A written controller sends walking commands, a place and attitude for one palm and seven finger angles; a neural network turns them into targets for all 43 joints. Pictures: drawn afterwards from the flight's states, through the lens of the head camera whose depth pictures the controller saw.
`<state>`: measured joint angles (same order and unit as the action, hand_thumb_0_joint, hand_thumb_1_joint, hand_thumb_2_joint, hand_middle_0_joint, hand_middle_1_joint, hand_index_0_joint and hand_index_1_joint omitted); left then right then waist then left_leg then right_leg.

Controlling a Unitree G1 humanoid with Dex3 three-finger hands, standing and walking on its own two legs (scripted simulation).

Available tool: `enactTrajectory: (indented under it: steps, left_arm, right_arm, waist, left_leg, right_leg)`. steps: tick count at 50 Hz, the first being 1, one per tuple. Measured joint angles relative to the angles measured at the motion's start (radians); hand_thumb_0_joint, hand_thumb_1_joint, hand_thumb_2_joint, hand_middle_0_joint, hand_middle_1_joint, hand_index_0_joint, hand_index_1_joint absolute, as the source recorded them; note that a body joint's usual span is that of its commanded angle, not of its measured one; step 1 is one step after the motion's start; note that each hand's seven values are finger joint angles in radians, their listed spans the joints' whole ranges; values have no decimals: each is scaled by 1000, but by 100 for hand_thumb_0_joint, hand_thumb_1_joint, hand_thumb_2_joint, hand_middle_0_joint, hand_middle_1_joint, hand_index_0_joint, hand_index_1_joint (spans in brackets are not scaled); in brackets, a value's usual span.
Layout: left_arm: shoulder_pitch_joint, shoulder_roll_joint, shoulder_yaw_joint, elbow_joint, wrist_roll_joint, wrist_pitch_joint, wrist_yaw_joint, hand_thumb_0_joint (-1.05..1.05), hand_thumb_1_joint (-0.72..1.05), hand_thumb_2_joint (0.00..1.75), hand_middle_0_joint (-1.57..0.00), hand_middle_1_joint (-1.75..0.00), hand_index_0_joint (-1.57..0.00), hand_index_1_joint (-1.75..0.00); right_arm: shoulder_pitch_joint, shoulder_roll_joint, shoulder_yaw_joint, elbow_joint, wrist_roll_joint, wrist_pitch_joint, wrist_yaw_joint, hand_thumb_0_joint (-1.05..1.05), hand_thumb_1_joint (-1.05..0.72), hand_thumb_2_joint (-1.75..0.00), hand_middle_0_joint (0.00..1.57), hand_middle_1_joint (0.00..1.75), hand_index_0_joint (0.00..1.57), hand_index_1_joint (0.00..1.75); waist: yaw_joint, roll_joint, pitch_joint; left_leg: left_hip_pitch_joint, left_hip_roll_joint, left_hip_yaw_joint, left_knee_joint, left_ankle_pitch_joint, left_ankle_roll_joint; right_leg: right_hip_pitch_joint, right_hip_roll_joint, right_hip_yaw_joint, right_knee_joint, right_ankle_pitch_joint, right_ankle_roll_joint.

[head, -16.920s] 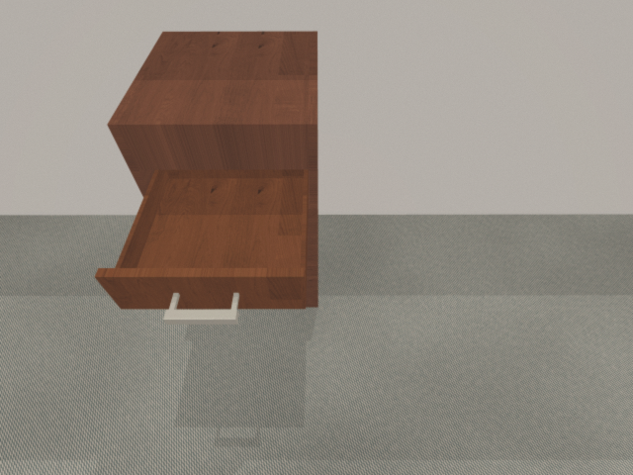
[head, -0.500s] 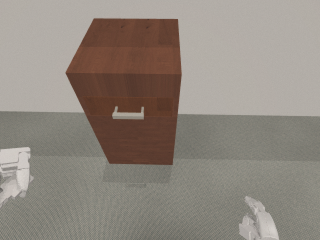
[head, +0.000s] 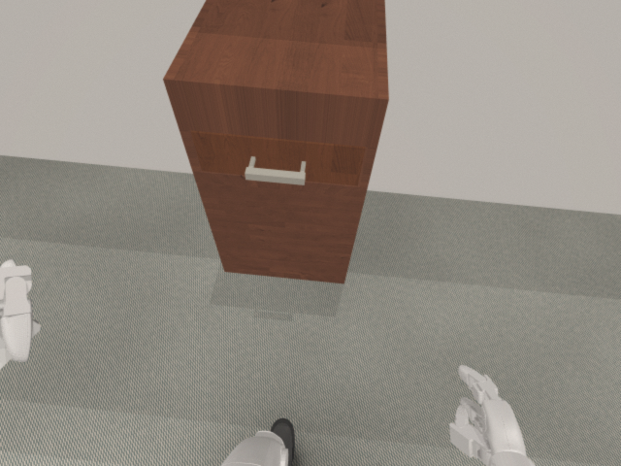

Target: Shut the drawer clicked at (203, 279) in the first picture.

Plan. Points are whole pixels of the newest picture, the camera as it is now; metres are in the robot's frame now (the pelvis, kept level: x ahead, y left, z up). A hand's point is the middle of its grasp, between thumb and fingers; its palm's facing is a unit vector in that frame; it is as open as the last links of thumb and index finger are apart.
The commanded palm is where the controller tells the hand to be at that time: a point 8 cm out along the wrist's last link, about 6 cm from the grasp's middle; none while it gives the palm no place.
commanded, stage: step back with the hand held close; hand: left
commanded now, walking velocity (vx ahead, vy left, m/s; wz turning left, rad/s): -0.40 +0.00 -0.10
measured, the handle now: (276, 169) +0.71 +0.13 -0.17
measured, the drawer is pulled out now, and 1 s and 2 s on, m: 0.00 0.00 0.00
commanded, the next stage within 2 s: stop stepping back and stand still in 0.26 s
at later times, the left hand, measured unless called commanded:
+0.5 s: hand out of the picture +0.12 +0.26 +0.17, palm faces +0.33 -0.84 -0.43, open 3.2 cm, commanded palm +0.06 +0.31 +0.19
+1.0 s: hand out of the picture +0.08 +0.26 +0.16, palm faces +0.36 -0.84 -0.41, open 3.2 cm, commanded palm +0.02 +0.31 +0.19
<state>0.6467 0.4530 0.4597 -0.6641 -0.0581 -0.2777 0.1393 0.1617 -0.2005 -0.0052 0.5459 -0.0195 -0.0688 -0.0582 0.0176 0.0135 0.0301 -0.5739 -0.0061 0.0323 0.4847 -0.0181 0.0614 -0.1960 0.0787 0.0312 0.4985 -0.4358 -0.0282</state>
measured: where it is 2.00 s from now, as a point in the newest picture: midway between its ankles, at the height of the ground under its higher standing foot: outside the picture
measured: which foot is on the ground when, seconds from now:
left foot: down 0.00-0.30, up 0.32-0.46, down 0.48-1.00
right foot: down 0.00-0.50, up 0.52-0.72, down 0.74-1.00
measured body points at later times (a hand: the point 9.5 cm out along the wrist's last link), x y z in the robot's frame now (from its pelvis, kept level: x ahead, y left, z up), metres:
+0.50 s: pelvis -0.07 +0.03 +0.00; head -0.06 +0.06 +0.45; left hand +0.09 +0.31 +0.19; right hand +0.07 -0.23 -0.07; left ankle -0.06 +0.13 -0.73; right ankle -0.09 -0.11 -0.72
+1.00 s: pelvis -0.12 +0.03 +0.01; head -0.12 +0.03 +0.46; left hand +0.05 +0.31 +0.19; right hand +0.01 -0.24 -0.08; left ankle -0.08 +0.15 -0.73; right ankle -0.13 -0.07 -0.72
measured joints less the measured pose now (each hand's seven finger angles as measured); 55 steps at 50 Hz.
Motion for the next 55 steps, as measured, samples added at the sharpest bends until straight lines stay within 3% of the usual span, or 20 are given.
enactTrajectory:
  steps: [4, 10, 13, 15, 16, 18, 20, 21, 23, 25, 28, 32, 37, 41, 44, 49, 51, 55]
  left_arm:
    - [-9, -17, -46, 14, -5, -25, -11, 1, 89, 90, -141, -160, -141, -160]
    - [-48, 8, -58, 43, -5, -18, -27, 1, 89, 90, -141, -160, -141, -160]
    - [-75, 15, -41, 71, -11, -3, -29, 1, 89, 90, -141, -160, -141, -160]
    - [-70, 21, -32, 75, -17, 6, -31, 1, 89, 90, -140, -160, -141, -160]
    - [-55, 27, -30, 67, -19, 7, -30, 1, 89, 90, -140, -160, -141, -160]
    - [-12, 21, -43, 41, -12, 3, -22, 1, 89, 90, -140, -160, -141, -160]
    - [24, -7, -67, 23, 0, 7, -19, 1, 89, 90, -140, -160, -141, -160]
    - [38, -21, -73, 18, 3, 9, -17, 1, 89, 90, -141, -160, -141, -160]
    - [56, -45, -72, 14, 6, 10, -5, 1, 89, 90, -141, -160, -141, -160]
    - [34, -56, -75, 22, 8, 13, 8, 1, 89, 90, -141, -160, -141, -160]
    - [-56, -40, -69, 72, 20, 32, 14, 1, 89, 90, -141, -160, -141, -160]
    - [-56, -28, -64, 28, 18, 68, 14, 1, 89, 90, -141, -160, -141, -160]
    - [63, -5, -62, -49, 19, 59, 14, 1, 89, 90, -140, -160, -141, -160]
    - [53, -15, -73, 21, 19, 69, 9, 1, 89, 90, -141, -160, -141, -160]
    - [23, -52, -85, 90, 14, 82, 14, 1, 89, 90, -141, -160, -141, -160]
    - [-3, -116, -124, 136, 22, 94, 27, 1, 89, 90, -141, -160, -141, -160]
    - [-22, -121, -137, 128, 28, 96, 28, 1, 89, 90, -141, -160, -141, -160]
    - [-30, -92, -119, 97, 43, 83, 26, 1, 89, 90, -141, -160, -141, -160]
  right_arm:
    - [-45, -6, -11, 45, 17, 22, 12, 1, -90, -90, 20, 30, 20, 30]
    - [-31, 1, -12, 30, 23, 37, 6, 1, -90, -90, 20, 30, 20, 30]
    - [-48, -4, -20, 8, 4, 26, 5, 1, -90, -90, 20, 30, 20, 30]
    - [-54, -7, -28, -5, 1, 26, 8, 1, -90, -90, 20, 30, 20, 30]
    - [-51, -8, -30, -9, 6, 29, 11, 1, -90, -90, 20, 30, 20, 30]
    - [-27, -8, -35, 7, 16, 32, 19, 1, -90, -90, 20, 30, 20, 30]
    - [17, -9, -38, 36, 18, 45, 22, 1, -91, -90, 20, 30, 20, 30]
    - [39, -7, -36, 43, 19, 52, 18, 1, -91, -90, 20, 30, 20, 30]
    - [74, -8, -24, 40, 27, 51, 2, 1, -91, -90, 20, 30, 20, 30]
    - [88, -23, -25, 29, 29, 23, -13, 1, -90, -90, 20, 30, 20, 30]
    - [58, 11, -18, 57, 19, -18, -13, 1, -91, -90, 20, 30, 20, 30]
    - [60, 57, 16, 48, 8, -65, 16, 1, -91, -90, 20, 30, 20, 30]
    - [94, 78, 48, 23, 10, -51, 38, 1, -90, -90, 21, 30, 20, 30]
    - [79, 48, 29, 46, 9, 6, 26, 1, -90, -90, 21, 30, 20, 30]
    - [81, 15, 10, 83, 15, 26, 18, 1, -90, -90, 21, 30, 20, 30]
    - [113, -47, -17, 89, 18, 0, -13, 1, -90, -90, 20, 30, 20, 30]
    - [107, -52, -27, 94, 16, -13, -24, 1, -91, -90, 20, 30, 20, 30]
    - [95, -30, -18, 79, 20, -36, -25, 1, -91, -90, 20, 30, 20, 30]
  waist:
    - [12, 43, 48]
    - [-10, 3, 24]
    - [-32, 11, 21]
    - [-45, 26, 25]
    - [-47, 24, 25]
    - [-29, -5, 9]
    - [-17, -36, -37]
    - [-12, -52, -57]
    - [-11, -68, -78]
    - [-27, -46, -68]
    - [-9, -92, 7]
    - [-34, -81, 36]
    - [-54, -52, -25]
    - [-45, 4, -41]
    - [-26, -1, -53]
    - [-31, 4, -61]
    - [-25, -12, -38]
    - [-21, -33, -27]
  left_leg:
    - [30, 37, -1, -10, 22, -2]
    - [71, 31, 32, -15, 26, 12]
    - [58, 32, 35, -47, 59, 9]
    - [29, 38, 26, -36, 13, -8]
    - [3, 36, 22, 7, -75, -30]
    - [-47, 2, -11, 251, -244, -73]
    - [-54, -25, -18, 459, -326, -83]
    - [-18, -23, -10, 467, -343, -81]
    - [112, -5, -9, 287, -317, -70]
    - [202, 14, -28, 104, -282, -50]
    - [213, -20, 4, 93, -240, -24]
    - [248, -5, 3, 18, -169, -27]
    - [236, 14, 17, 14, -163, -40]
    - [172, 27, -6, 166, -325, -51]
    - [148, 18, -7, 295, -344, -49]
    - [271, 44, -10, 69, -282, -34]
    - [280, 35, -7, 71, -218, -52]
    - [293, 32, 1, 62, -235, -67]
  right_leg:
    - [25, 33, 8, -21, 71, 10]
    - [15, 12, 21, 66, 30, 35]
    - [-36, 7, 4, 123, -34, 10]
    - [-58, 5, -21, 114, -8, -2]
    - [-65, -3, -30, 102, 38, 2]
    - [-76, -31, -22, 89, 113, 12]
    - [-80, -58, -6, 61, 114, 29]
    - [-81, -69, 2, 46, 118, 35]
    - [-93, -80, 11, 44, 123, 47]
    - [-128, -79, -8, 99, 104, 60]
    - [-175, -93, 18, 203, 14, 51]
    - [-193, -64, -17, 262, 0, 51]
    - [-74, -68, -71, 69, 35, 32]
    - [-59, -50, -87, 6, 169, -18]
    - [-50, -62, -78, -5, 182, -14]
    - [-49, -72, -98, 39, 144, 4]
    - [-48, -86, -97, 73, 122, 13]
    - [-40, -88, -87, 68, 119, 14]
